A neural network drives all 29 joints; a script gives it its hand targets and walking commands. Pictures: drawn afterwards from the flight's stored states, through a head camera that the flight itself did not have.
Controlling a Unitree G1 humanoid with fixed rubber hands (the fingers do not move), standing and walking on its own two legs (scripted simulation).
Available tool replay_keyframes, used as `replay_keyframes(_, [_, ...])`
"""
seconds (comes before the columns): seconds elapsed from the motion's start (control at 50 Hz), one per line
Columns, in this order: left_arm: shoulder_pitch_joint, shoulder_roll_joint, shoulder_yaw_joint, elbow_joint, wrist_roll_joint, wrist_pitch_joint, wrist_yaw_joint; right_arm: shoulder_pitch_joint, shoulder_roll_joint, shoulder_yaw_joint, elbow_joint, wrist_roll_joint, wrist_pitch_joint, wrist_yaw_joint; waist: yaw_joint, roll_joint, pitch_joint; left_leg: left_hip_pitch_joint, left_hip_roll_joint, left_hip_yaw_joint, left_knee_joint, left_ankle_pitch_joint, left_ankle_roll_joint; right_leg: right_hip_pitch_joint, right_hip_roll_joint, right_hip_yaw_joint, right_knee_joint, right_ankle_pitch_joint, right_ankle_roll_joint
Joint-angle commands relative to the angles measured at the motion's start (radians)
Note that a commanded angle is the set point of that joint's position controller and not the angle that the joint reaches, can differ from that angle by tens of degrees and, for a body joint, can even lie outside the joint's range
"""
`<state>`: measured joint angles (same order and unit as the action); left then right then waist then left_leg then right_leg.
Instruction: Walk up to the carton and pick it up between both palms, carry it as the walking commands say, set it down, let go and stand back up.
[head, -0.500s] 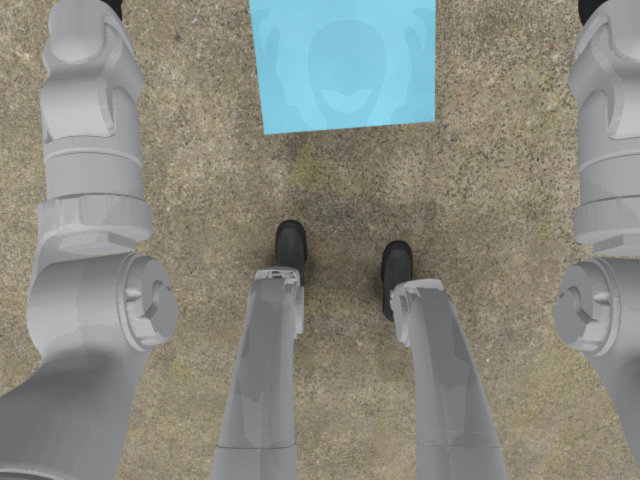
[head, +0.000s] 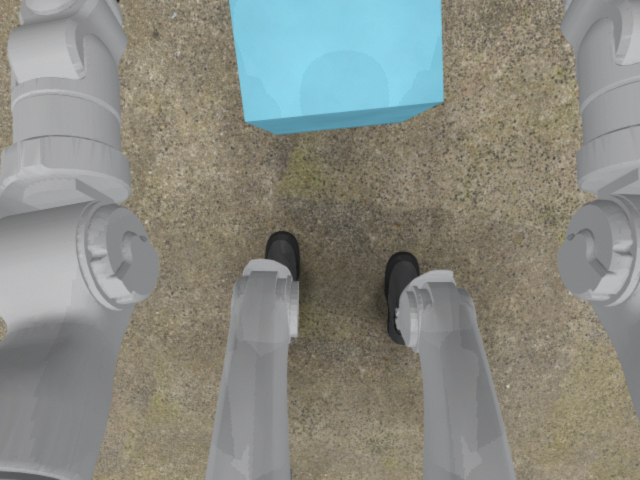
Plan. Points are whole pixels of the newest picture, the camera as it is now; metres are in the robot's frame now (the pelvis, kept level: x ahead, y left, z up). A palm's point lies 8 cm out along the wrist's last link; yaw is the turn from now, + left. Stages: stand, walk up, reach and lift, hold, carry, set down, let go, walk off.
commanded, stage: reach and lift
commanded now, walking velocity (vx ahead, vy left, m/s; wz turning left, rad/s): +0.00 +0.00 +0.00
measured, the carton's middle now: (332, 24) +0.61 +0.07 -0.43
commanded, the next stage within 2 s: none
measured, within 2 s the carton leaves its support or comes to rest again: neither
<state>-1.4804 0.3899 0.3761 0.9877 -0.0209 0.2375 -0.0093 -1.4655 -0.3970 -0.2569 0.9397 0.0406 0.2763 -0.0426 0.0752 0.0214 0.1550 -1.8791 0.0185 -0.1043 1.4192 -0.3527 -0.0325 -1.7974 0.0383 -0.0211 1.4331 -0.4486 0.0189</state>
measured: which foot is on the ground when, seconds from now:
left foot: down 0.00-1.00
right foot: down 0.00-1.00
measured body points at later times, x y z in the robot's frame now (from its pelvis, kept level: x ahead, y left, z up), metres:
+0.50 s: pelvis -0.03 +0.01 -0.12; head +0.36 +0.06 +0.08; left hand +0.56 +0.29 -0.27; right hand +0.59 -0.12 -0.29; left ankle +0.11 +0.14 -0.54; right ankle +0.08 -0.12 -0.54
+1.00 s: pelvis -0.02 +0.01 -0.18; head +0.38 +0.03 +0.01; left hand +0.57 +0.27 -0.35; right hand +0.60 -0.14 -0.36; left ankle +0.11 +0.14 -0.54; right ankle +0.08 -0.12 -0.54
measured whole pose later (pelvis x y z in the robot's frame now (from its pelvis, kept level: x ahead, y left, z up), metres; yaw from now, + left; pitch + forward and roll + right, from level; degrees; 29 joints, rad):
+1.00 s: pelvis -0.02 +0.01 -0.18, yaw -2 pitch +36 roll -4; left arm -1.68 0.49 0.19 1.10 -0.14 0.17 0.08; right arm -1.71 -0.48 -0.16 1.10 0.18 0.20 -0.08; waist 0.10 0.04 0.52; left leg -2.24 0.01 -0.11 2.12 -0.51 -0.04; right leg -2.14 0.05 -0.01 2.14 -0.63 0.05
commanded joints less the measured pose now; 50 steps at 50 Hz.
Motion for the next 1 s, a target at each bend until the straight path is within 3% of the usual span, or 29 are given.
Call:
replay_keyframes(0.0, [-0.432, 0.284, 0.046, -0.159, 0.043, -0.016, 0.041, -0.522, -0.193, -0.019, -0.171, -0.036, -0.017, 0.0, 0.034, -0.039, -1.357, 0.733, -0.044, 0.19, 0.135, 0.241, 0.001, 0.354, 0.078, -0.047, 0.1, 0.124, 0.041])
replay_keyframes(0.04, [-0.529, 0.334, 0.014, -0.292, -0.015, -0.009, 0.08, -0.603, -0.268, 0.004, -0.29, 0.007, -0.007, -0.025, 0.057, -0.03, -1.606, 0.91, -0.061, 0.202, 0.162, 0.29, 0.008, 0.421, 0.083, -0.066, 0.133, 0.132, 0.042])
replay_keyframes(0.06, [-0.585, 0.364, -0.038, -0.441, -0.055, 0.003, 0.104, -0.673, -0.335, 0.008, -0.417, 0.03, 0.003, -0.034, 0.023, -0.016, -1.894, 1.078, -0.067, 0.198, 0.188, 0.362, 0.01, 0.529, 0.09, -0.091, 0.172, 0.19, 0.043])
replay_keyframes(0.08, [-0.609, 0.39, -0.075, -0.421, -0.104, 0.024, 0.122, -0.696, -0.384, 0.039, -0.405, 0.073, 0.031, -0.038, 0.05, -0.001, -1.944, 1.141, -0.075, 0.199, 0.205, 0.339, 0.013, 0.524, 0.087, -0.101, 0.198, 0.147, 0.039])
replay_keyframes(0.1, [-0.661, 0.419, -0.11, -0.568, -0.144, 0.043, 0.14, -0.73, -0.441, 0.049, -0.559, 0.118, 0.047, -0.05, 0.047, 0.026, -2.232, 1.341, -0.087, 0.187, 0.217, 0.412, 0.017, 0.622, 0.095, -0.109, 0.226, 0.2, 0.031])
replay_keyframes(0.12, [-0.695, 0.396, -0.176, -0.483, -0.197, 0.071, 0.14, -0.734, -0.445, 0.089, -0.454, 0.158, 0.08, -0.048, 0.02, 0.045, -2.145, 1.311, -0.083, 0.193, 0.245, 0.342, 0.015, 0.589, 0.089, -0.111, 0.251, 0.141, 0.023])
replay_keyframes(0.14, [-0.68, 0.411, -0.192, -0.427, -0.236, 0.087, 0.154, -0.789, -0.431, 0.132, -0.422, 0.157, 0.098, -0.055, 0.053, 0.02, -1.982, 1.3, -0.072, 0.168, 0.275, 0.474, 0.026, 0.495, 0.09, -0.116, 0.282, 0.149, 0.033])
replay_keyframes(0.18, [-0.736, 0.384, -0.177, -0.426, -0.228, 0.087, 0.163, -0.802, -0.48, 0.088, -0.369, 0.121, 0.082, -0.055, -0.014, 0.025, -1.744, 1.205, -0.054, 0.141, 0.311, 0.405, 0.021, 0.313, 0.087, -0.125, 0.284, 0.072, 0.016])
replay_keyframes(0.2, [-0.758, 0.358, -0.201, -0.554, -0.23, 0.084, 0.166, -0.792, -0.481, 0.069, -0.426, 0.107, 0.075, -0.053, -0.045, 0.059, -1.853, 1.231, -0.063, 0.154, 0.309, 0.419, 0.012, 0.382, 0.087, -0.113, 0.287, 0.119, -0.002])
replay_keyframes(0.22, [-0.719, 0.366, -0.22, -0.506, -0.251, 0.088, 0.167, -0.76, -0.463, 0.075, -0.4, 0.113, 0.077, -0.061, -0.033, 0.089, -1.855, 1.257, -0.065, 0.134, 0.316, 0.473, 0.015, 0.348, 0.076, -0.103, 0.306, 0.13, 0.002])
replay_keyframes(0.26, [-0.71, 0.283, -0.276, -0.206, -0.268, 0.091, 0.141, -0.692, -0.407, 0.088, -0.075, 0.089, 0.08, -0.032, -0.084, 0.099, -1.368, 0.993, -0.04, 0.116, 0.314, 0.221, 0.012, 0.077, 0.058, -0.106, 0.311, -0.084, -0.02])
replay_keyframes(0.28, [-0.669, 0.279, -0.245, -0.129, -0.223, 0.076, 0.128, -0.676, -0.409, 0.071, -0.029, 0.063, 0.064, -0.015, -0.065, 0.09, -1.244, 0.92, -0.031, 0.115, 0.306, 0.144, 0.0, 0.019, 0.053, -0.105, 0.31, -0.111, -0.024])
replay_keyframes(0.32, [-0.611, 0.215, -0.263, 0.021, -0.222, 0.063, 0.103, -0.649, -0.376, 0.042, 0.09, 0.04, 0.04, 0.009, -0.089, 0.1, -1.04, 0.762, -0.012, 0.1, 0.31, 0.024, -0.019, -0.066, 0.046, -0.103, 0.327, -0.157, -0.032])
replay_keyframes(0.34, [-0.625, 0.211, -0.258, -0.159, -0.217, 0.044, 0.101, -0.678, -0.362, 0.034, -0.083, 0.039, 0.015, 0.013, -0.087, 0.098, -1.268, 0.907, -0.027, 0.085, 0.32, 0.165, -0.028, 0.044, 0.066, -0.103, 0.336, -0.03, -0.023])
replay_keyframes(0.36, [-0.616, 0.184, -0.278, 0.036, -0.239, 0.038, 0.09, -0.673, -0.343, 0.048, 0.065, 0.061, -0.002, 0.016, -0.102, 0.072, -1.085, 0.738, -0.02, 0.108, 0.362, 0.112, -0.019, -0.027, 0.047, -0.106, 0.357, -0.084, -0.016])
replay_keyframes(0.38, [-0.548, 0.171, -0.241, 0.127, -0.199, 0.025, 0.072, -0.614, -0.307, 0.046, 0.161, 0.047, -0.011, 0.029, -0.061, 0.045, -0.931, 0.638, -0.011, 0.114, 0.366, 0.055, -0.017, -0.093, 0.044, -0.093, 0.357, -0.133, -0.016])
replay_keyframes(0.4, [-0.498, 0.157, -0.218, 0.186, -0.16, 0.011, 0.063, -0.592, -0.297, 0.03, 0.185, 0.035, -0.032, 0.041, -0.06, 0.045, -0.851, 0.581, -0.006, 0.096, 0.37, 0.046, -0.019, -0.137, 0.041, -0.095, 0.375, -0.12, -0.005])
replay_keyframes(0.44, [-0.556, 0.229, -0.174, -0.038, -0.159, -0.03, 0.072, -0.682, -0.3, 0.06, -0.064, 0.064, -0.072, 0.021, -0.017, 0.012, -1.187, 0.697, -0.017, 0.118, 0.447, 0.29, -0.02, 0.07, 0.051, -0.082, 0.426, 0.083, 0.019])
replay_keyframes(0.46, [-0.552, 0.232, -0.161, 0.114, -0.155, -0.044, 0.077, -0.701, -0.293, 0.058, 0.059, 0.085, -0.092, 0.014, 0.016, 0.027, -1.029, 0.6, -0.017, 0.119, 0.47, 0.256, -0.014, -0.053, 0.035, -0.084, 0.453, 0.016, 0.026])
replay_keyframes(0.52, [-0.638, 0.306, -0.152, -0.01, -0.177, -0.074, 0.092, -0.74, -0.316, 0.09, -0.026, 0.114, -0.095, 0.001, 0.04, -0.003, -1.258, 0.712, -0.016, 0.127, 0.499, 0.302, 0.004, 0.099, 0.029, -0.067, 0.484, 0.082, 0.033])
replay_keyframes(0.54, [-0.645, 0.323, -0.157, 0.069, -0.187, -0.072, 0.094, -0.768, -0.324, 0.111, 0.046, 0.141, -0.091, -0.001, 0.054, -0.004, -1.127, 0.629, -0.011, 0.141, 0.51, 0.251, 0.009, 0.053, 0.023, -0.061, 0.495, 0.028, 0.028])
replay_keyframes(0.58, [-0.665, 0.35, -0.123, -0.054, -0.189, -0.092, 0.099, -0.839, -0.332, 0.115, -0.095, 0.148, -0.11, -0.015, 0.075, -0.053, -1.264, 0.625, -0.011, 0.154, 0.54, 0.322, 0.01, 0.191, 0.017, -0.062, 0.533, 0.136, 0.049])
replay_keyframes(0.62, [-0.647, 0.335, -0.155, 0.008, -0.225, -0.094, 0.099, -0.793, -0.317, 0.158, -0.033, 0.172, -0.114, -0.022, 0.041, -0.068, -1.269, 0.641, -0.005, 0.148, 0.578, 0.347, 0.017, 0.19, 0.015, -0.061, 0.566, 0.15, 0.047])
replay_keyframes(0.68, [-0.629, 0.356, -0.147, -0.02, -0.228, -0.116, 0.112, -0.786, -0.36, 0.121, -0.042, 0.174, -0.136, -0.044, 0.054, -0.022, -1.328, 0.679, -0.002, 0.151, 0.633, 0.438, 0.005, 0.132, 0.015, -0.065, 0.609, 0.194, 0.049])
replay_keyframes(0.72, [-0.628, 0.329, -0.165, -0.03, -0.259, -0.117, 0.106, -0.759, -0.32, 0.164, -0.025, 0.176, -0.133, -0.044, 0.036, -0.086, -1.295, 0.621, 0.003, 0.15, 0.626, 0.389, 0.011, 0.198, 0.007, -0.069, 0.62, 0.191, 0.053])
replay_keyframes(0.76, [-0.63, 0.339, -0.151, -0.084, -0.27, -0.121, 0.11, -0.789, -0.33, 0.156, -0.074, 0.178, -0.131, -0.05, 0.047, -0.12, -1.272, 0.558, 0.001, 0.15, 0.629, 0.37, 0.013, 0.204, 0.014, -0.058, 0.627, 0.192, 0.051])
replay_keyframes(0.84, [-0.495, 0.337, -0.111, 0.048, -0.211, -0.117, 0.1, -0.694, -0.272, 0.183, -0.001, 0.181, -0.124, -0.038, 0.099, -0.122, -1.105, 0.484, 0.005, 0.171, 0.608, 0.316, 0.012, 0.155, 0.011, -0.055, 0.613, 0.155, 0.057])
replay_keyframes(0.86, [-0.507, 0.327, -0.125, 0.023, -0.205, -0.119, 0.101, -0.671, -0.265, 0.178, 0.014, 0.177, -0.123, -0.035, 0.067, -0.107, -1.134, 0.512, 0.004, 0.158, 0.608, 0.326, 0.008, 0.151, 0.018, -0.066, 0.626, 0.162, 0.057])
replay_keyframes(0.98, [-0.522, 0.277, -0.163, 0.008, -0.231, -0.119, 0.099, -0.681, -0.271, 0.174, -0.001, 0.162, -0.128, -0.036, 0.038, -0.085, -1.164, 0.569, 0.003, 0.151, 0.611, 0.342, 0.003, 0.144, 0.011, -0.066, 0.621, 0.167, 0.06])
